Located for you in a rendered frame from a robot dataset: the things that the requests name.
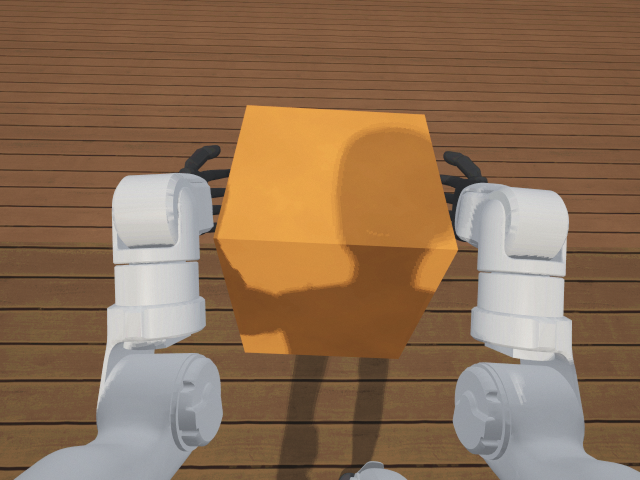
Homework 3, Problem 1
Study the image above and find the right robot shin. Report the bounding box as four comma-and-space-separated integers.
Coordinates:
357, 461, 384, 473

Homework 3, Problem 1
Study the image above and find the robot right hand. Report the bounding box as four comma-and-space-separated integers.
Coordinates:
439, 151, 488, 242

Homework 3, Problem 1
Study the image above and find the carton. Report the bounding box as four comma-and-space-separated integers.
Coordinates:
213, 105, 458, 359

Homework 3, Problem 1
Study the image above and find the robot right upper arm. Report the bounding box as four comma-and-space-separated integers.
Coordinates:
453, 362, 640, 480

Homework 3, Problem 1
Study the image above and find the right robot forearm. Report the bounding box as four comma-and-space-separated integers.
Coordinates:
455, 183, 585, 441

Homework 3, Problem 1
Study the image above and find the robot left hand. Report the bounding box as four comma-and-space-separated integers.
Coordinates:
179, 145, 231, 235

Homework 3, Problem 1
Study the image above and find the left robot forearm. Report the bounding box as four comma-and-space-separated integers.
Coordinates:
96, 173, 214, 429

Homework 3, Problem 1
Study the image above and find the robot left upper arm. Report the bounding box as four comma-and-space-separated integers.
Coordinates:
14, 353, 223, 480

